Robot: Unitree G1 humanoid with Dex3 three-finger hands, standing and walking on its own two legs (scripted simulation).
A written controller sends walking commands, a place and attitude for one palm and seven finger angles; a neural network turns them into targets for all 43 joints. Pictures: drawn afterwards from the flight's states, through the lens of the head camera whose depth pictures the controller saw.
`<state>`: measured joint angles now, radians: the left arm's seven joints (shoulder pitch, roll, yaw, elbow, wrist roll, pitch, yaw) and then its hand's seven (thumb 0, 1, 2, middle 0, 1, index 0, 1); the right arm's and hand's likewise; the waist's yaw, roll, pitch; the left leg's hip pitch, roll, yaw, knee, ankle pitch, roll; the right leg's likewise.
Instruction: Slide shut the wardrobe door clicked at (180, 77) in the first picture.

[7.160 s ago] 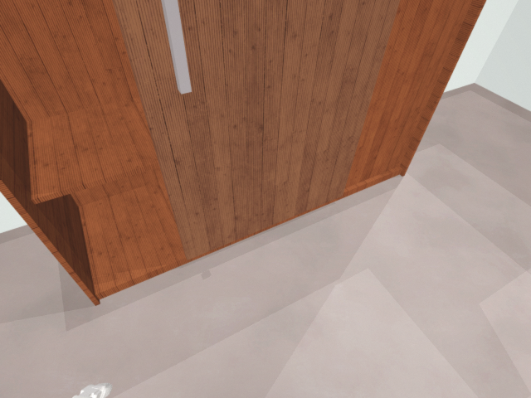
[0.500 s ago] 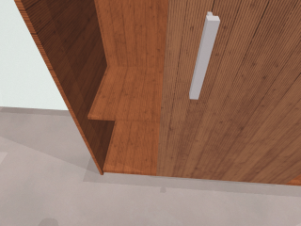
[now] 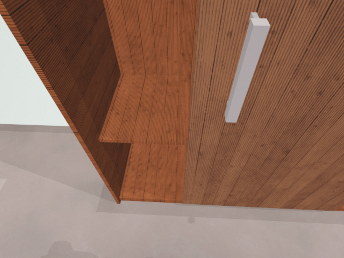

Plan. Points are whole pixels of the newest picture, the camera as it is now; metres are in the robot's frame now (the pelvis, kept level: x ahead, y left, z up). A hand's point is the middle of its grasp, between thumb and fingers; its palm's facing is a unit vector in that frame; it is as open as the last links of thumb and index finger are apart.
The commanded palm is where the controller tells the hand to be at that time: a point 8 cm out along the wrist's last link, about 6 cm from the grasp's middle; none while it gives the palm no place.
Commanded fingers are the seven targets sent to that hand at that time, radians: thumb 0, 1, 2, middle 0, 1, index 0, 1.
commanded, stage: come to a stop and stand still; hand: right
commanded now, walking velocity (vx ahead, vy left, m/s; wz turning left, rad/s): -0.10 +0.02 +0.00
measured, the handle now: (240, 74) +0.46 -0.14 +0.19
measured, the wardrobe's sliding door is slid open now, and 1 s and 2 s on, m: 0.37 0.37 0.37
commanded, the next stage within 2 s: look again from close up in 1.20 s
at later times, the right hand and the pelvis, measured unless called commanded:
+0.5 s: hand out of the picture +0.05 -0.17 -0.16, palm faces +0.04 +0.97 -0.24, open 7.4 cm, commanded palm none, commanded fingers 0.00 -0.90 -0.90 0.20 0.30 0.20 0.30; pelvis -0.02 +0.02 +0.00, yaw -2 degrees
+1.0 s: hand out of the picture -0.03 -0.18 -0.17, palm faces +0.04 +0.98 -0.19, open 7.4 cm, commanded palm none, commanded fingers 0.00 -0.90 -0.90 0.20 0.30 0.20 0.30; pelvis -0.01 -0.01 +0.01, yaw -1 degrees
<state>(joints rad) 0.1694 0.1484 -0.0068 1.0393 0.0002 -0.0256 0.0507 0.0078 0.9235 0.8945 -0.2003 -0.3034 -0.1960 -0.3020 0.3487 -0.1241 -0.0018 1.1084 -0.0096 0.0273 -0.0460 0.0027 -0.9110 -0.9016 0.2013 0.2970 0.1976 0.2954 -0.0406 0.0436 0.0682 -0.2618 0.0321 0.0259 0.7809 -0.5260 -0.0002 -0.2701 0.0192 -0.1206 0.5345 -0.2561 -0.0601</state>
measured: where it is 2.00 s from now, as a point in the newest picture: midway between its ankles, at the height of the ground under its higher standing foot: outside the picture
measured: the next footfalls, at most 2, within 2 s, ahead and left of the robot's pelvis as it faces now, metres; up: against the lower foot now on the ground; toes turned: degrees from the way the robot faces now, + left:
left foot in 0.08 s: +0.03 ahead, +0.13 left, +0.00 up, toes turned +0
